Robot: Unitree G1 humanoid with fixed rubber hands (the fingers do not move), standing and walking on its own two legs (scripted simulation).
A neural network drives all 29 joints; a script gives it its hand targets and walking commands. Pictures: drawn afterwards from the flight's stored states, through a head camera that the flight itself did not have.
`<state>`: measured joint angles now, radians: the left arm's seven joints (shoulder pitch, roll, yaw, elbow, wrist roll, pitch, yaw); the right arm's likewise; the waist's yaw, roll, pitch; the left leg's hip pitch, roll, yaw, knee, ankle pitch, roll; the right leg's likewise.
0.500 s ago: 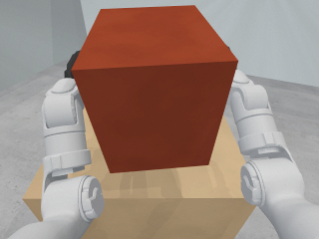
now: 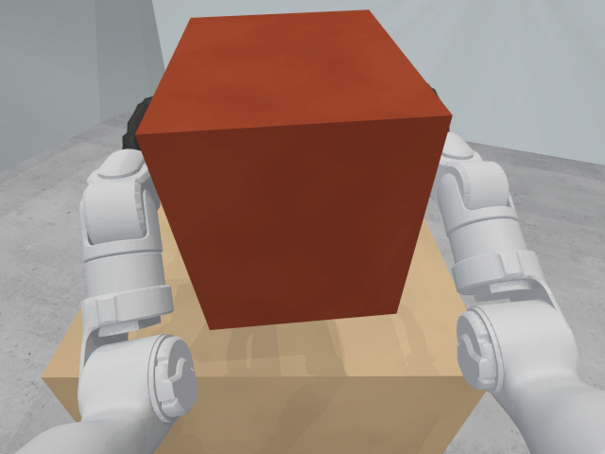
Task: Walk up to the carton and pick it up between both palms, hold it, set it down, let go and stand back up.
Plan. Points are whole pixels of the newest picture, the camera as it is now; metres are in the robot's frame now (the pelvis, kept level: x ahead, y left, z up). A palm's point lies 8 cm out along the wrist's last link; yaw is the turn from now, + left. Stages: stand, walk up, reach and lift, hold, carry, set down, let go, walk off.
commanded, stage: hold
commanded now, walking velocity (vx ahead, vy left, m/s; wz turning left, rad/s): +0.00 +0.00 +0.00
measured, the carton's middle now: (292, 163) +0.41 -0.01 +0.23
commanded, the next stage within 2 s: none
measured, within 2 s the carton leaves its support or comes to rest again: neither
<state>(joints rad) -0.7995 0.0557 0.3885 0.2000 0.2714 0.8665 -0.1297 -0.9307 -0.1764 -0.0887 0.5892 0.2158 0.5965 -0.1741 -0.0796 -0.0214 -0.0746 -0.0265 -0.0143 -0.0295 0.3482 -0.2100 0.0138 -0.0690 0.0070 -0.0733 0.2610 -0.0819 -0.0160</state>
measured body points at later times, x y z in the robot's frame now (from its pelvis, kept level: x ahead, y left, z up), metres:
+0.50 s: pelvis +0.00 +0.00 +0.00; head -0.08 +0.02 +0.44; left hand +0.38 +0.17 +0.26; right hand +0.38 -0.18 +0.28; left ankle +0.00 +0.11 -0.75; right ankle +0.05 -0.11 -0.75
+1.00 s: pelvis +0.01 -0.01 +0.00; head -0.07 +0.01 +0.44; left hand +0.38 +0.17 +0.27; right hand +0.39 -0.17 +0.27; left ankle +0.00 +0.11 -0.75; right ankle +0.05 -0.11 -0.75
